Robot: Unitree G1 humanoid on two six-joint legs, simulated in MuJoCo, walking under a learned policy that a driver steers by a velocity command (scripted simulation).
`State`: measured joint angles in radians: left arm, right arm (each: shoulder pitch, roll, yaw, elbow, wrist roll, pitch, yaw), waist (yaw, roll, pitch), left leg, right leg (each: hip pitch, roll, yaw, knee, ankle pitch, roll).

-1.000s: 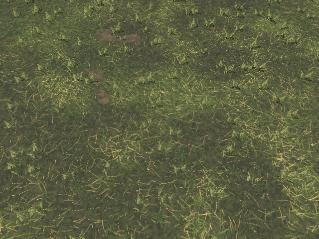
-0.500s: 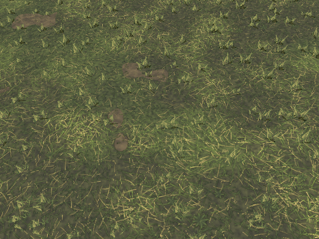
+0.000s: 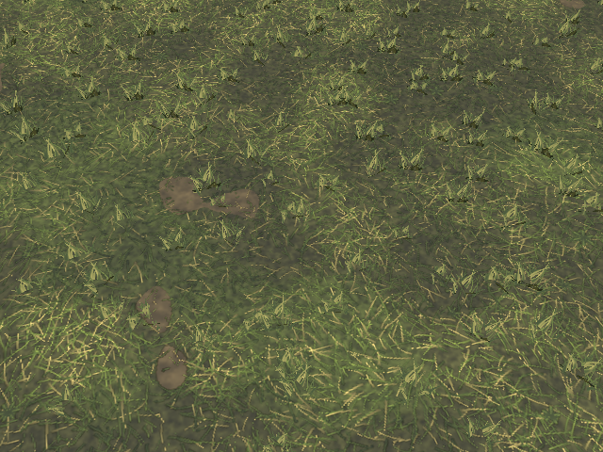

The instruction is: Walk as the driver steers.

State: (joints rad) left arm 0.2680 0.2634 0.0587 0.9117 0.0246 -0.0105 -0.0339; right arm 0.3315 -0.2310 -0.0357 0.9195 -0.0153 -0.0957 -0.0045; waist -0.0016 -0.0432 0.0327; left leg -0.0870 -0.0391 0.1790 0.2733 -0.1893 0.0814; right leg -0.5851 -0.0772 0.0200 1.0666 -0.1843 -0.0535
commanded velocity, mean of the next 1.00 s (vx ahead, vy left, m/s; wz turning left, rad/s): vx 0.19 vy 0.00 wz -0.38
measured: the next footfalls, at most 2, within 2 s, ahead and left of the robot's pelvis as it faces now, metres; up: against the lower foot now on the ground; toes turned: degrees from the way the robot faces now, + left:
right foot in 0.28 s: +0.28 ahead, -0.12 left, +0.00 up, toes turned -17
left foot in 0.86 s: +0.34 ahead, +0.07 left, +0.00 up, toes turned -23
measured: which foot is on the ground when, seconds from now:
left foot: down 0.00-0.28, up 0.30-0.84, down 0.86-1.00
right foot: up 0.00-0.26, down 0.28-1.00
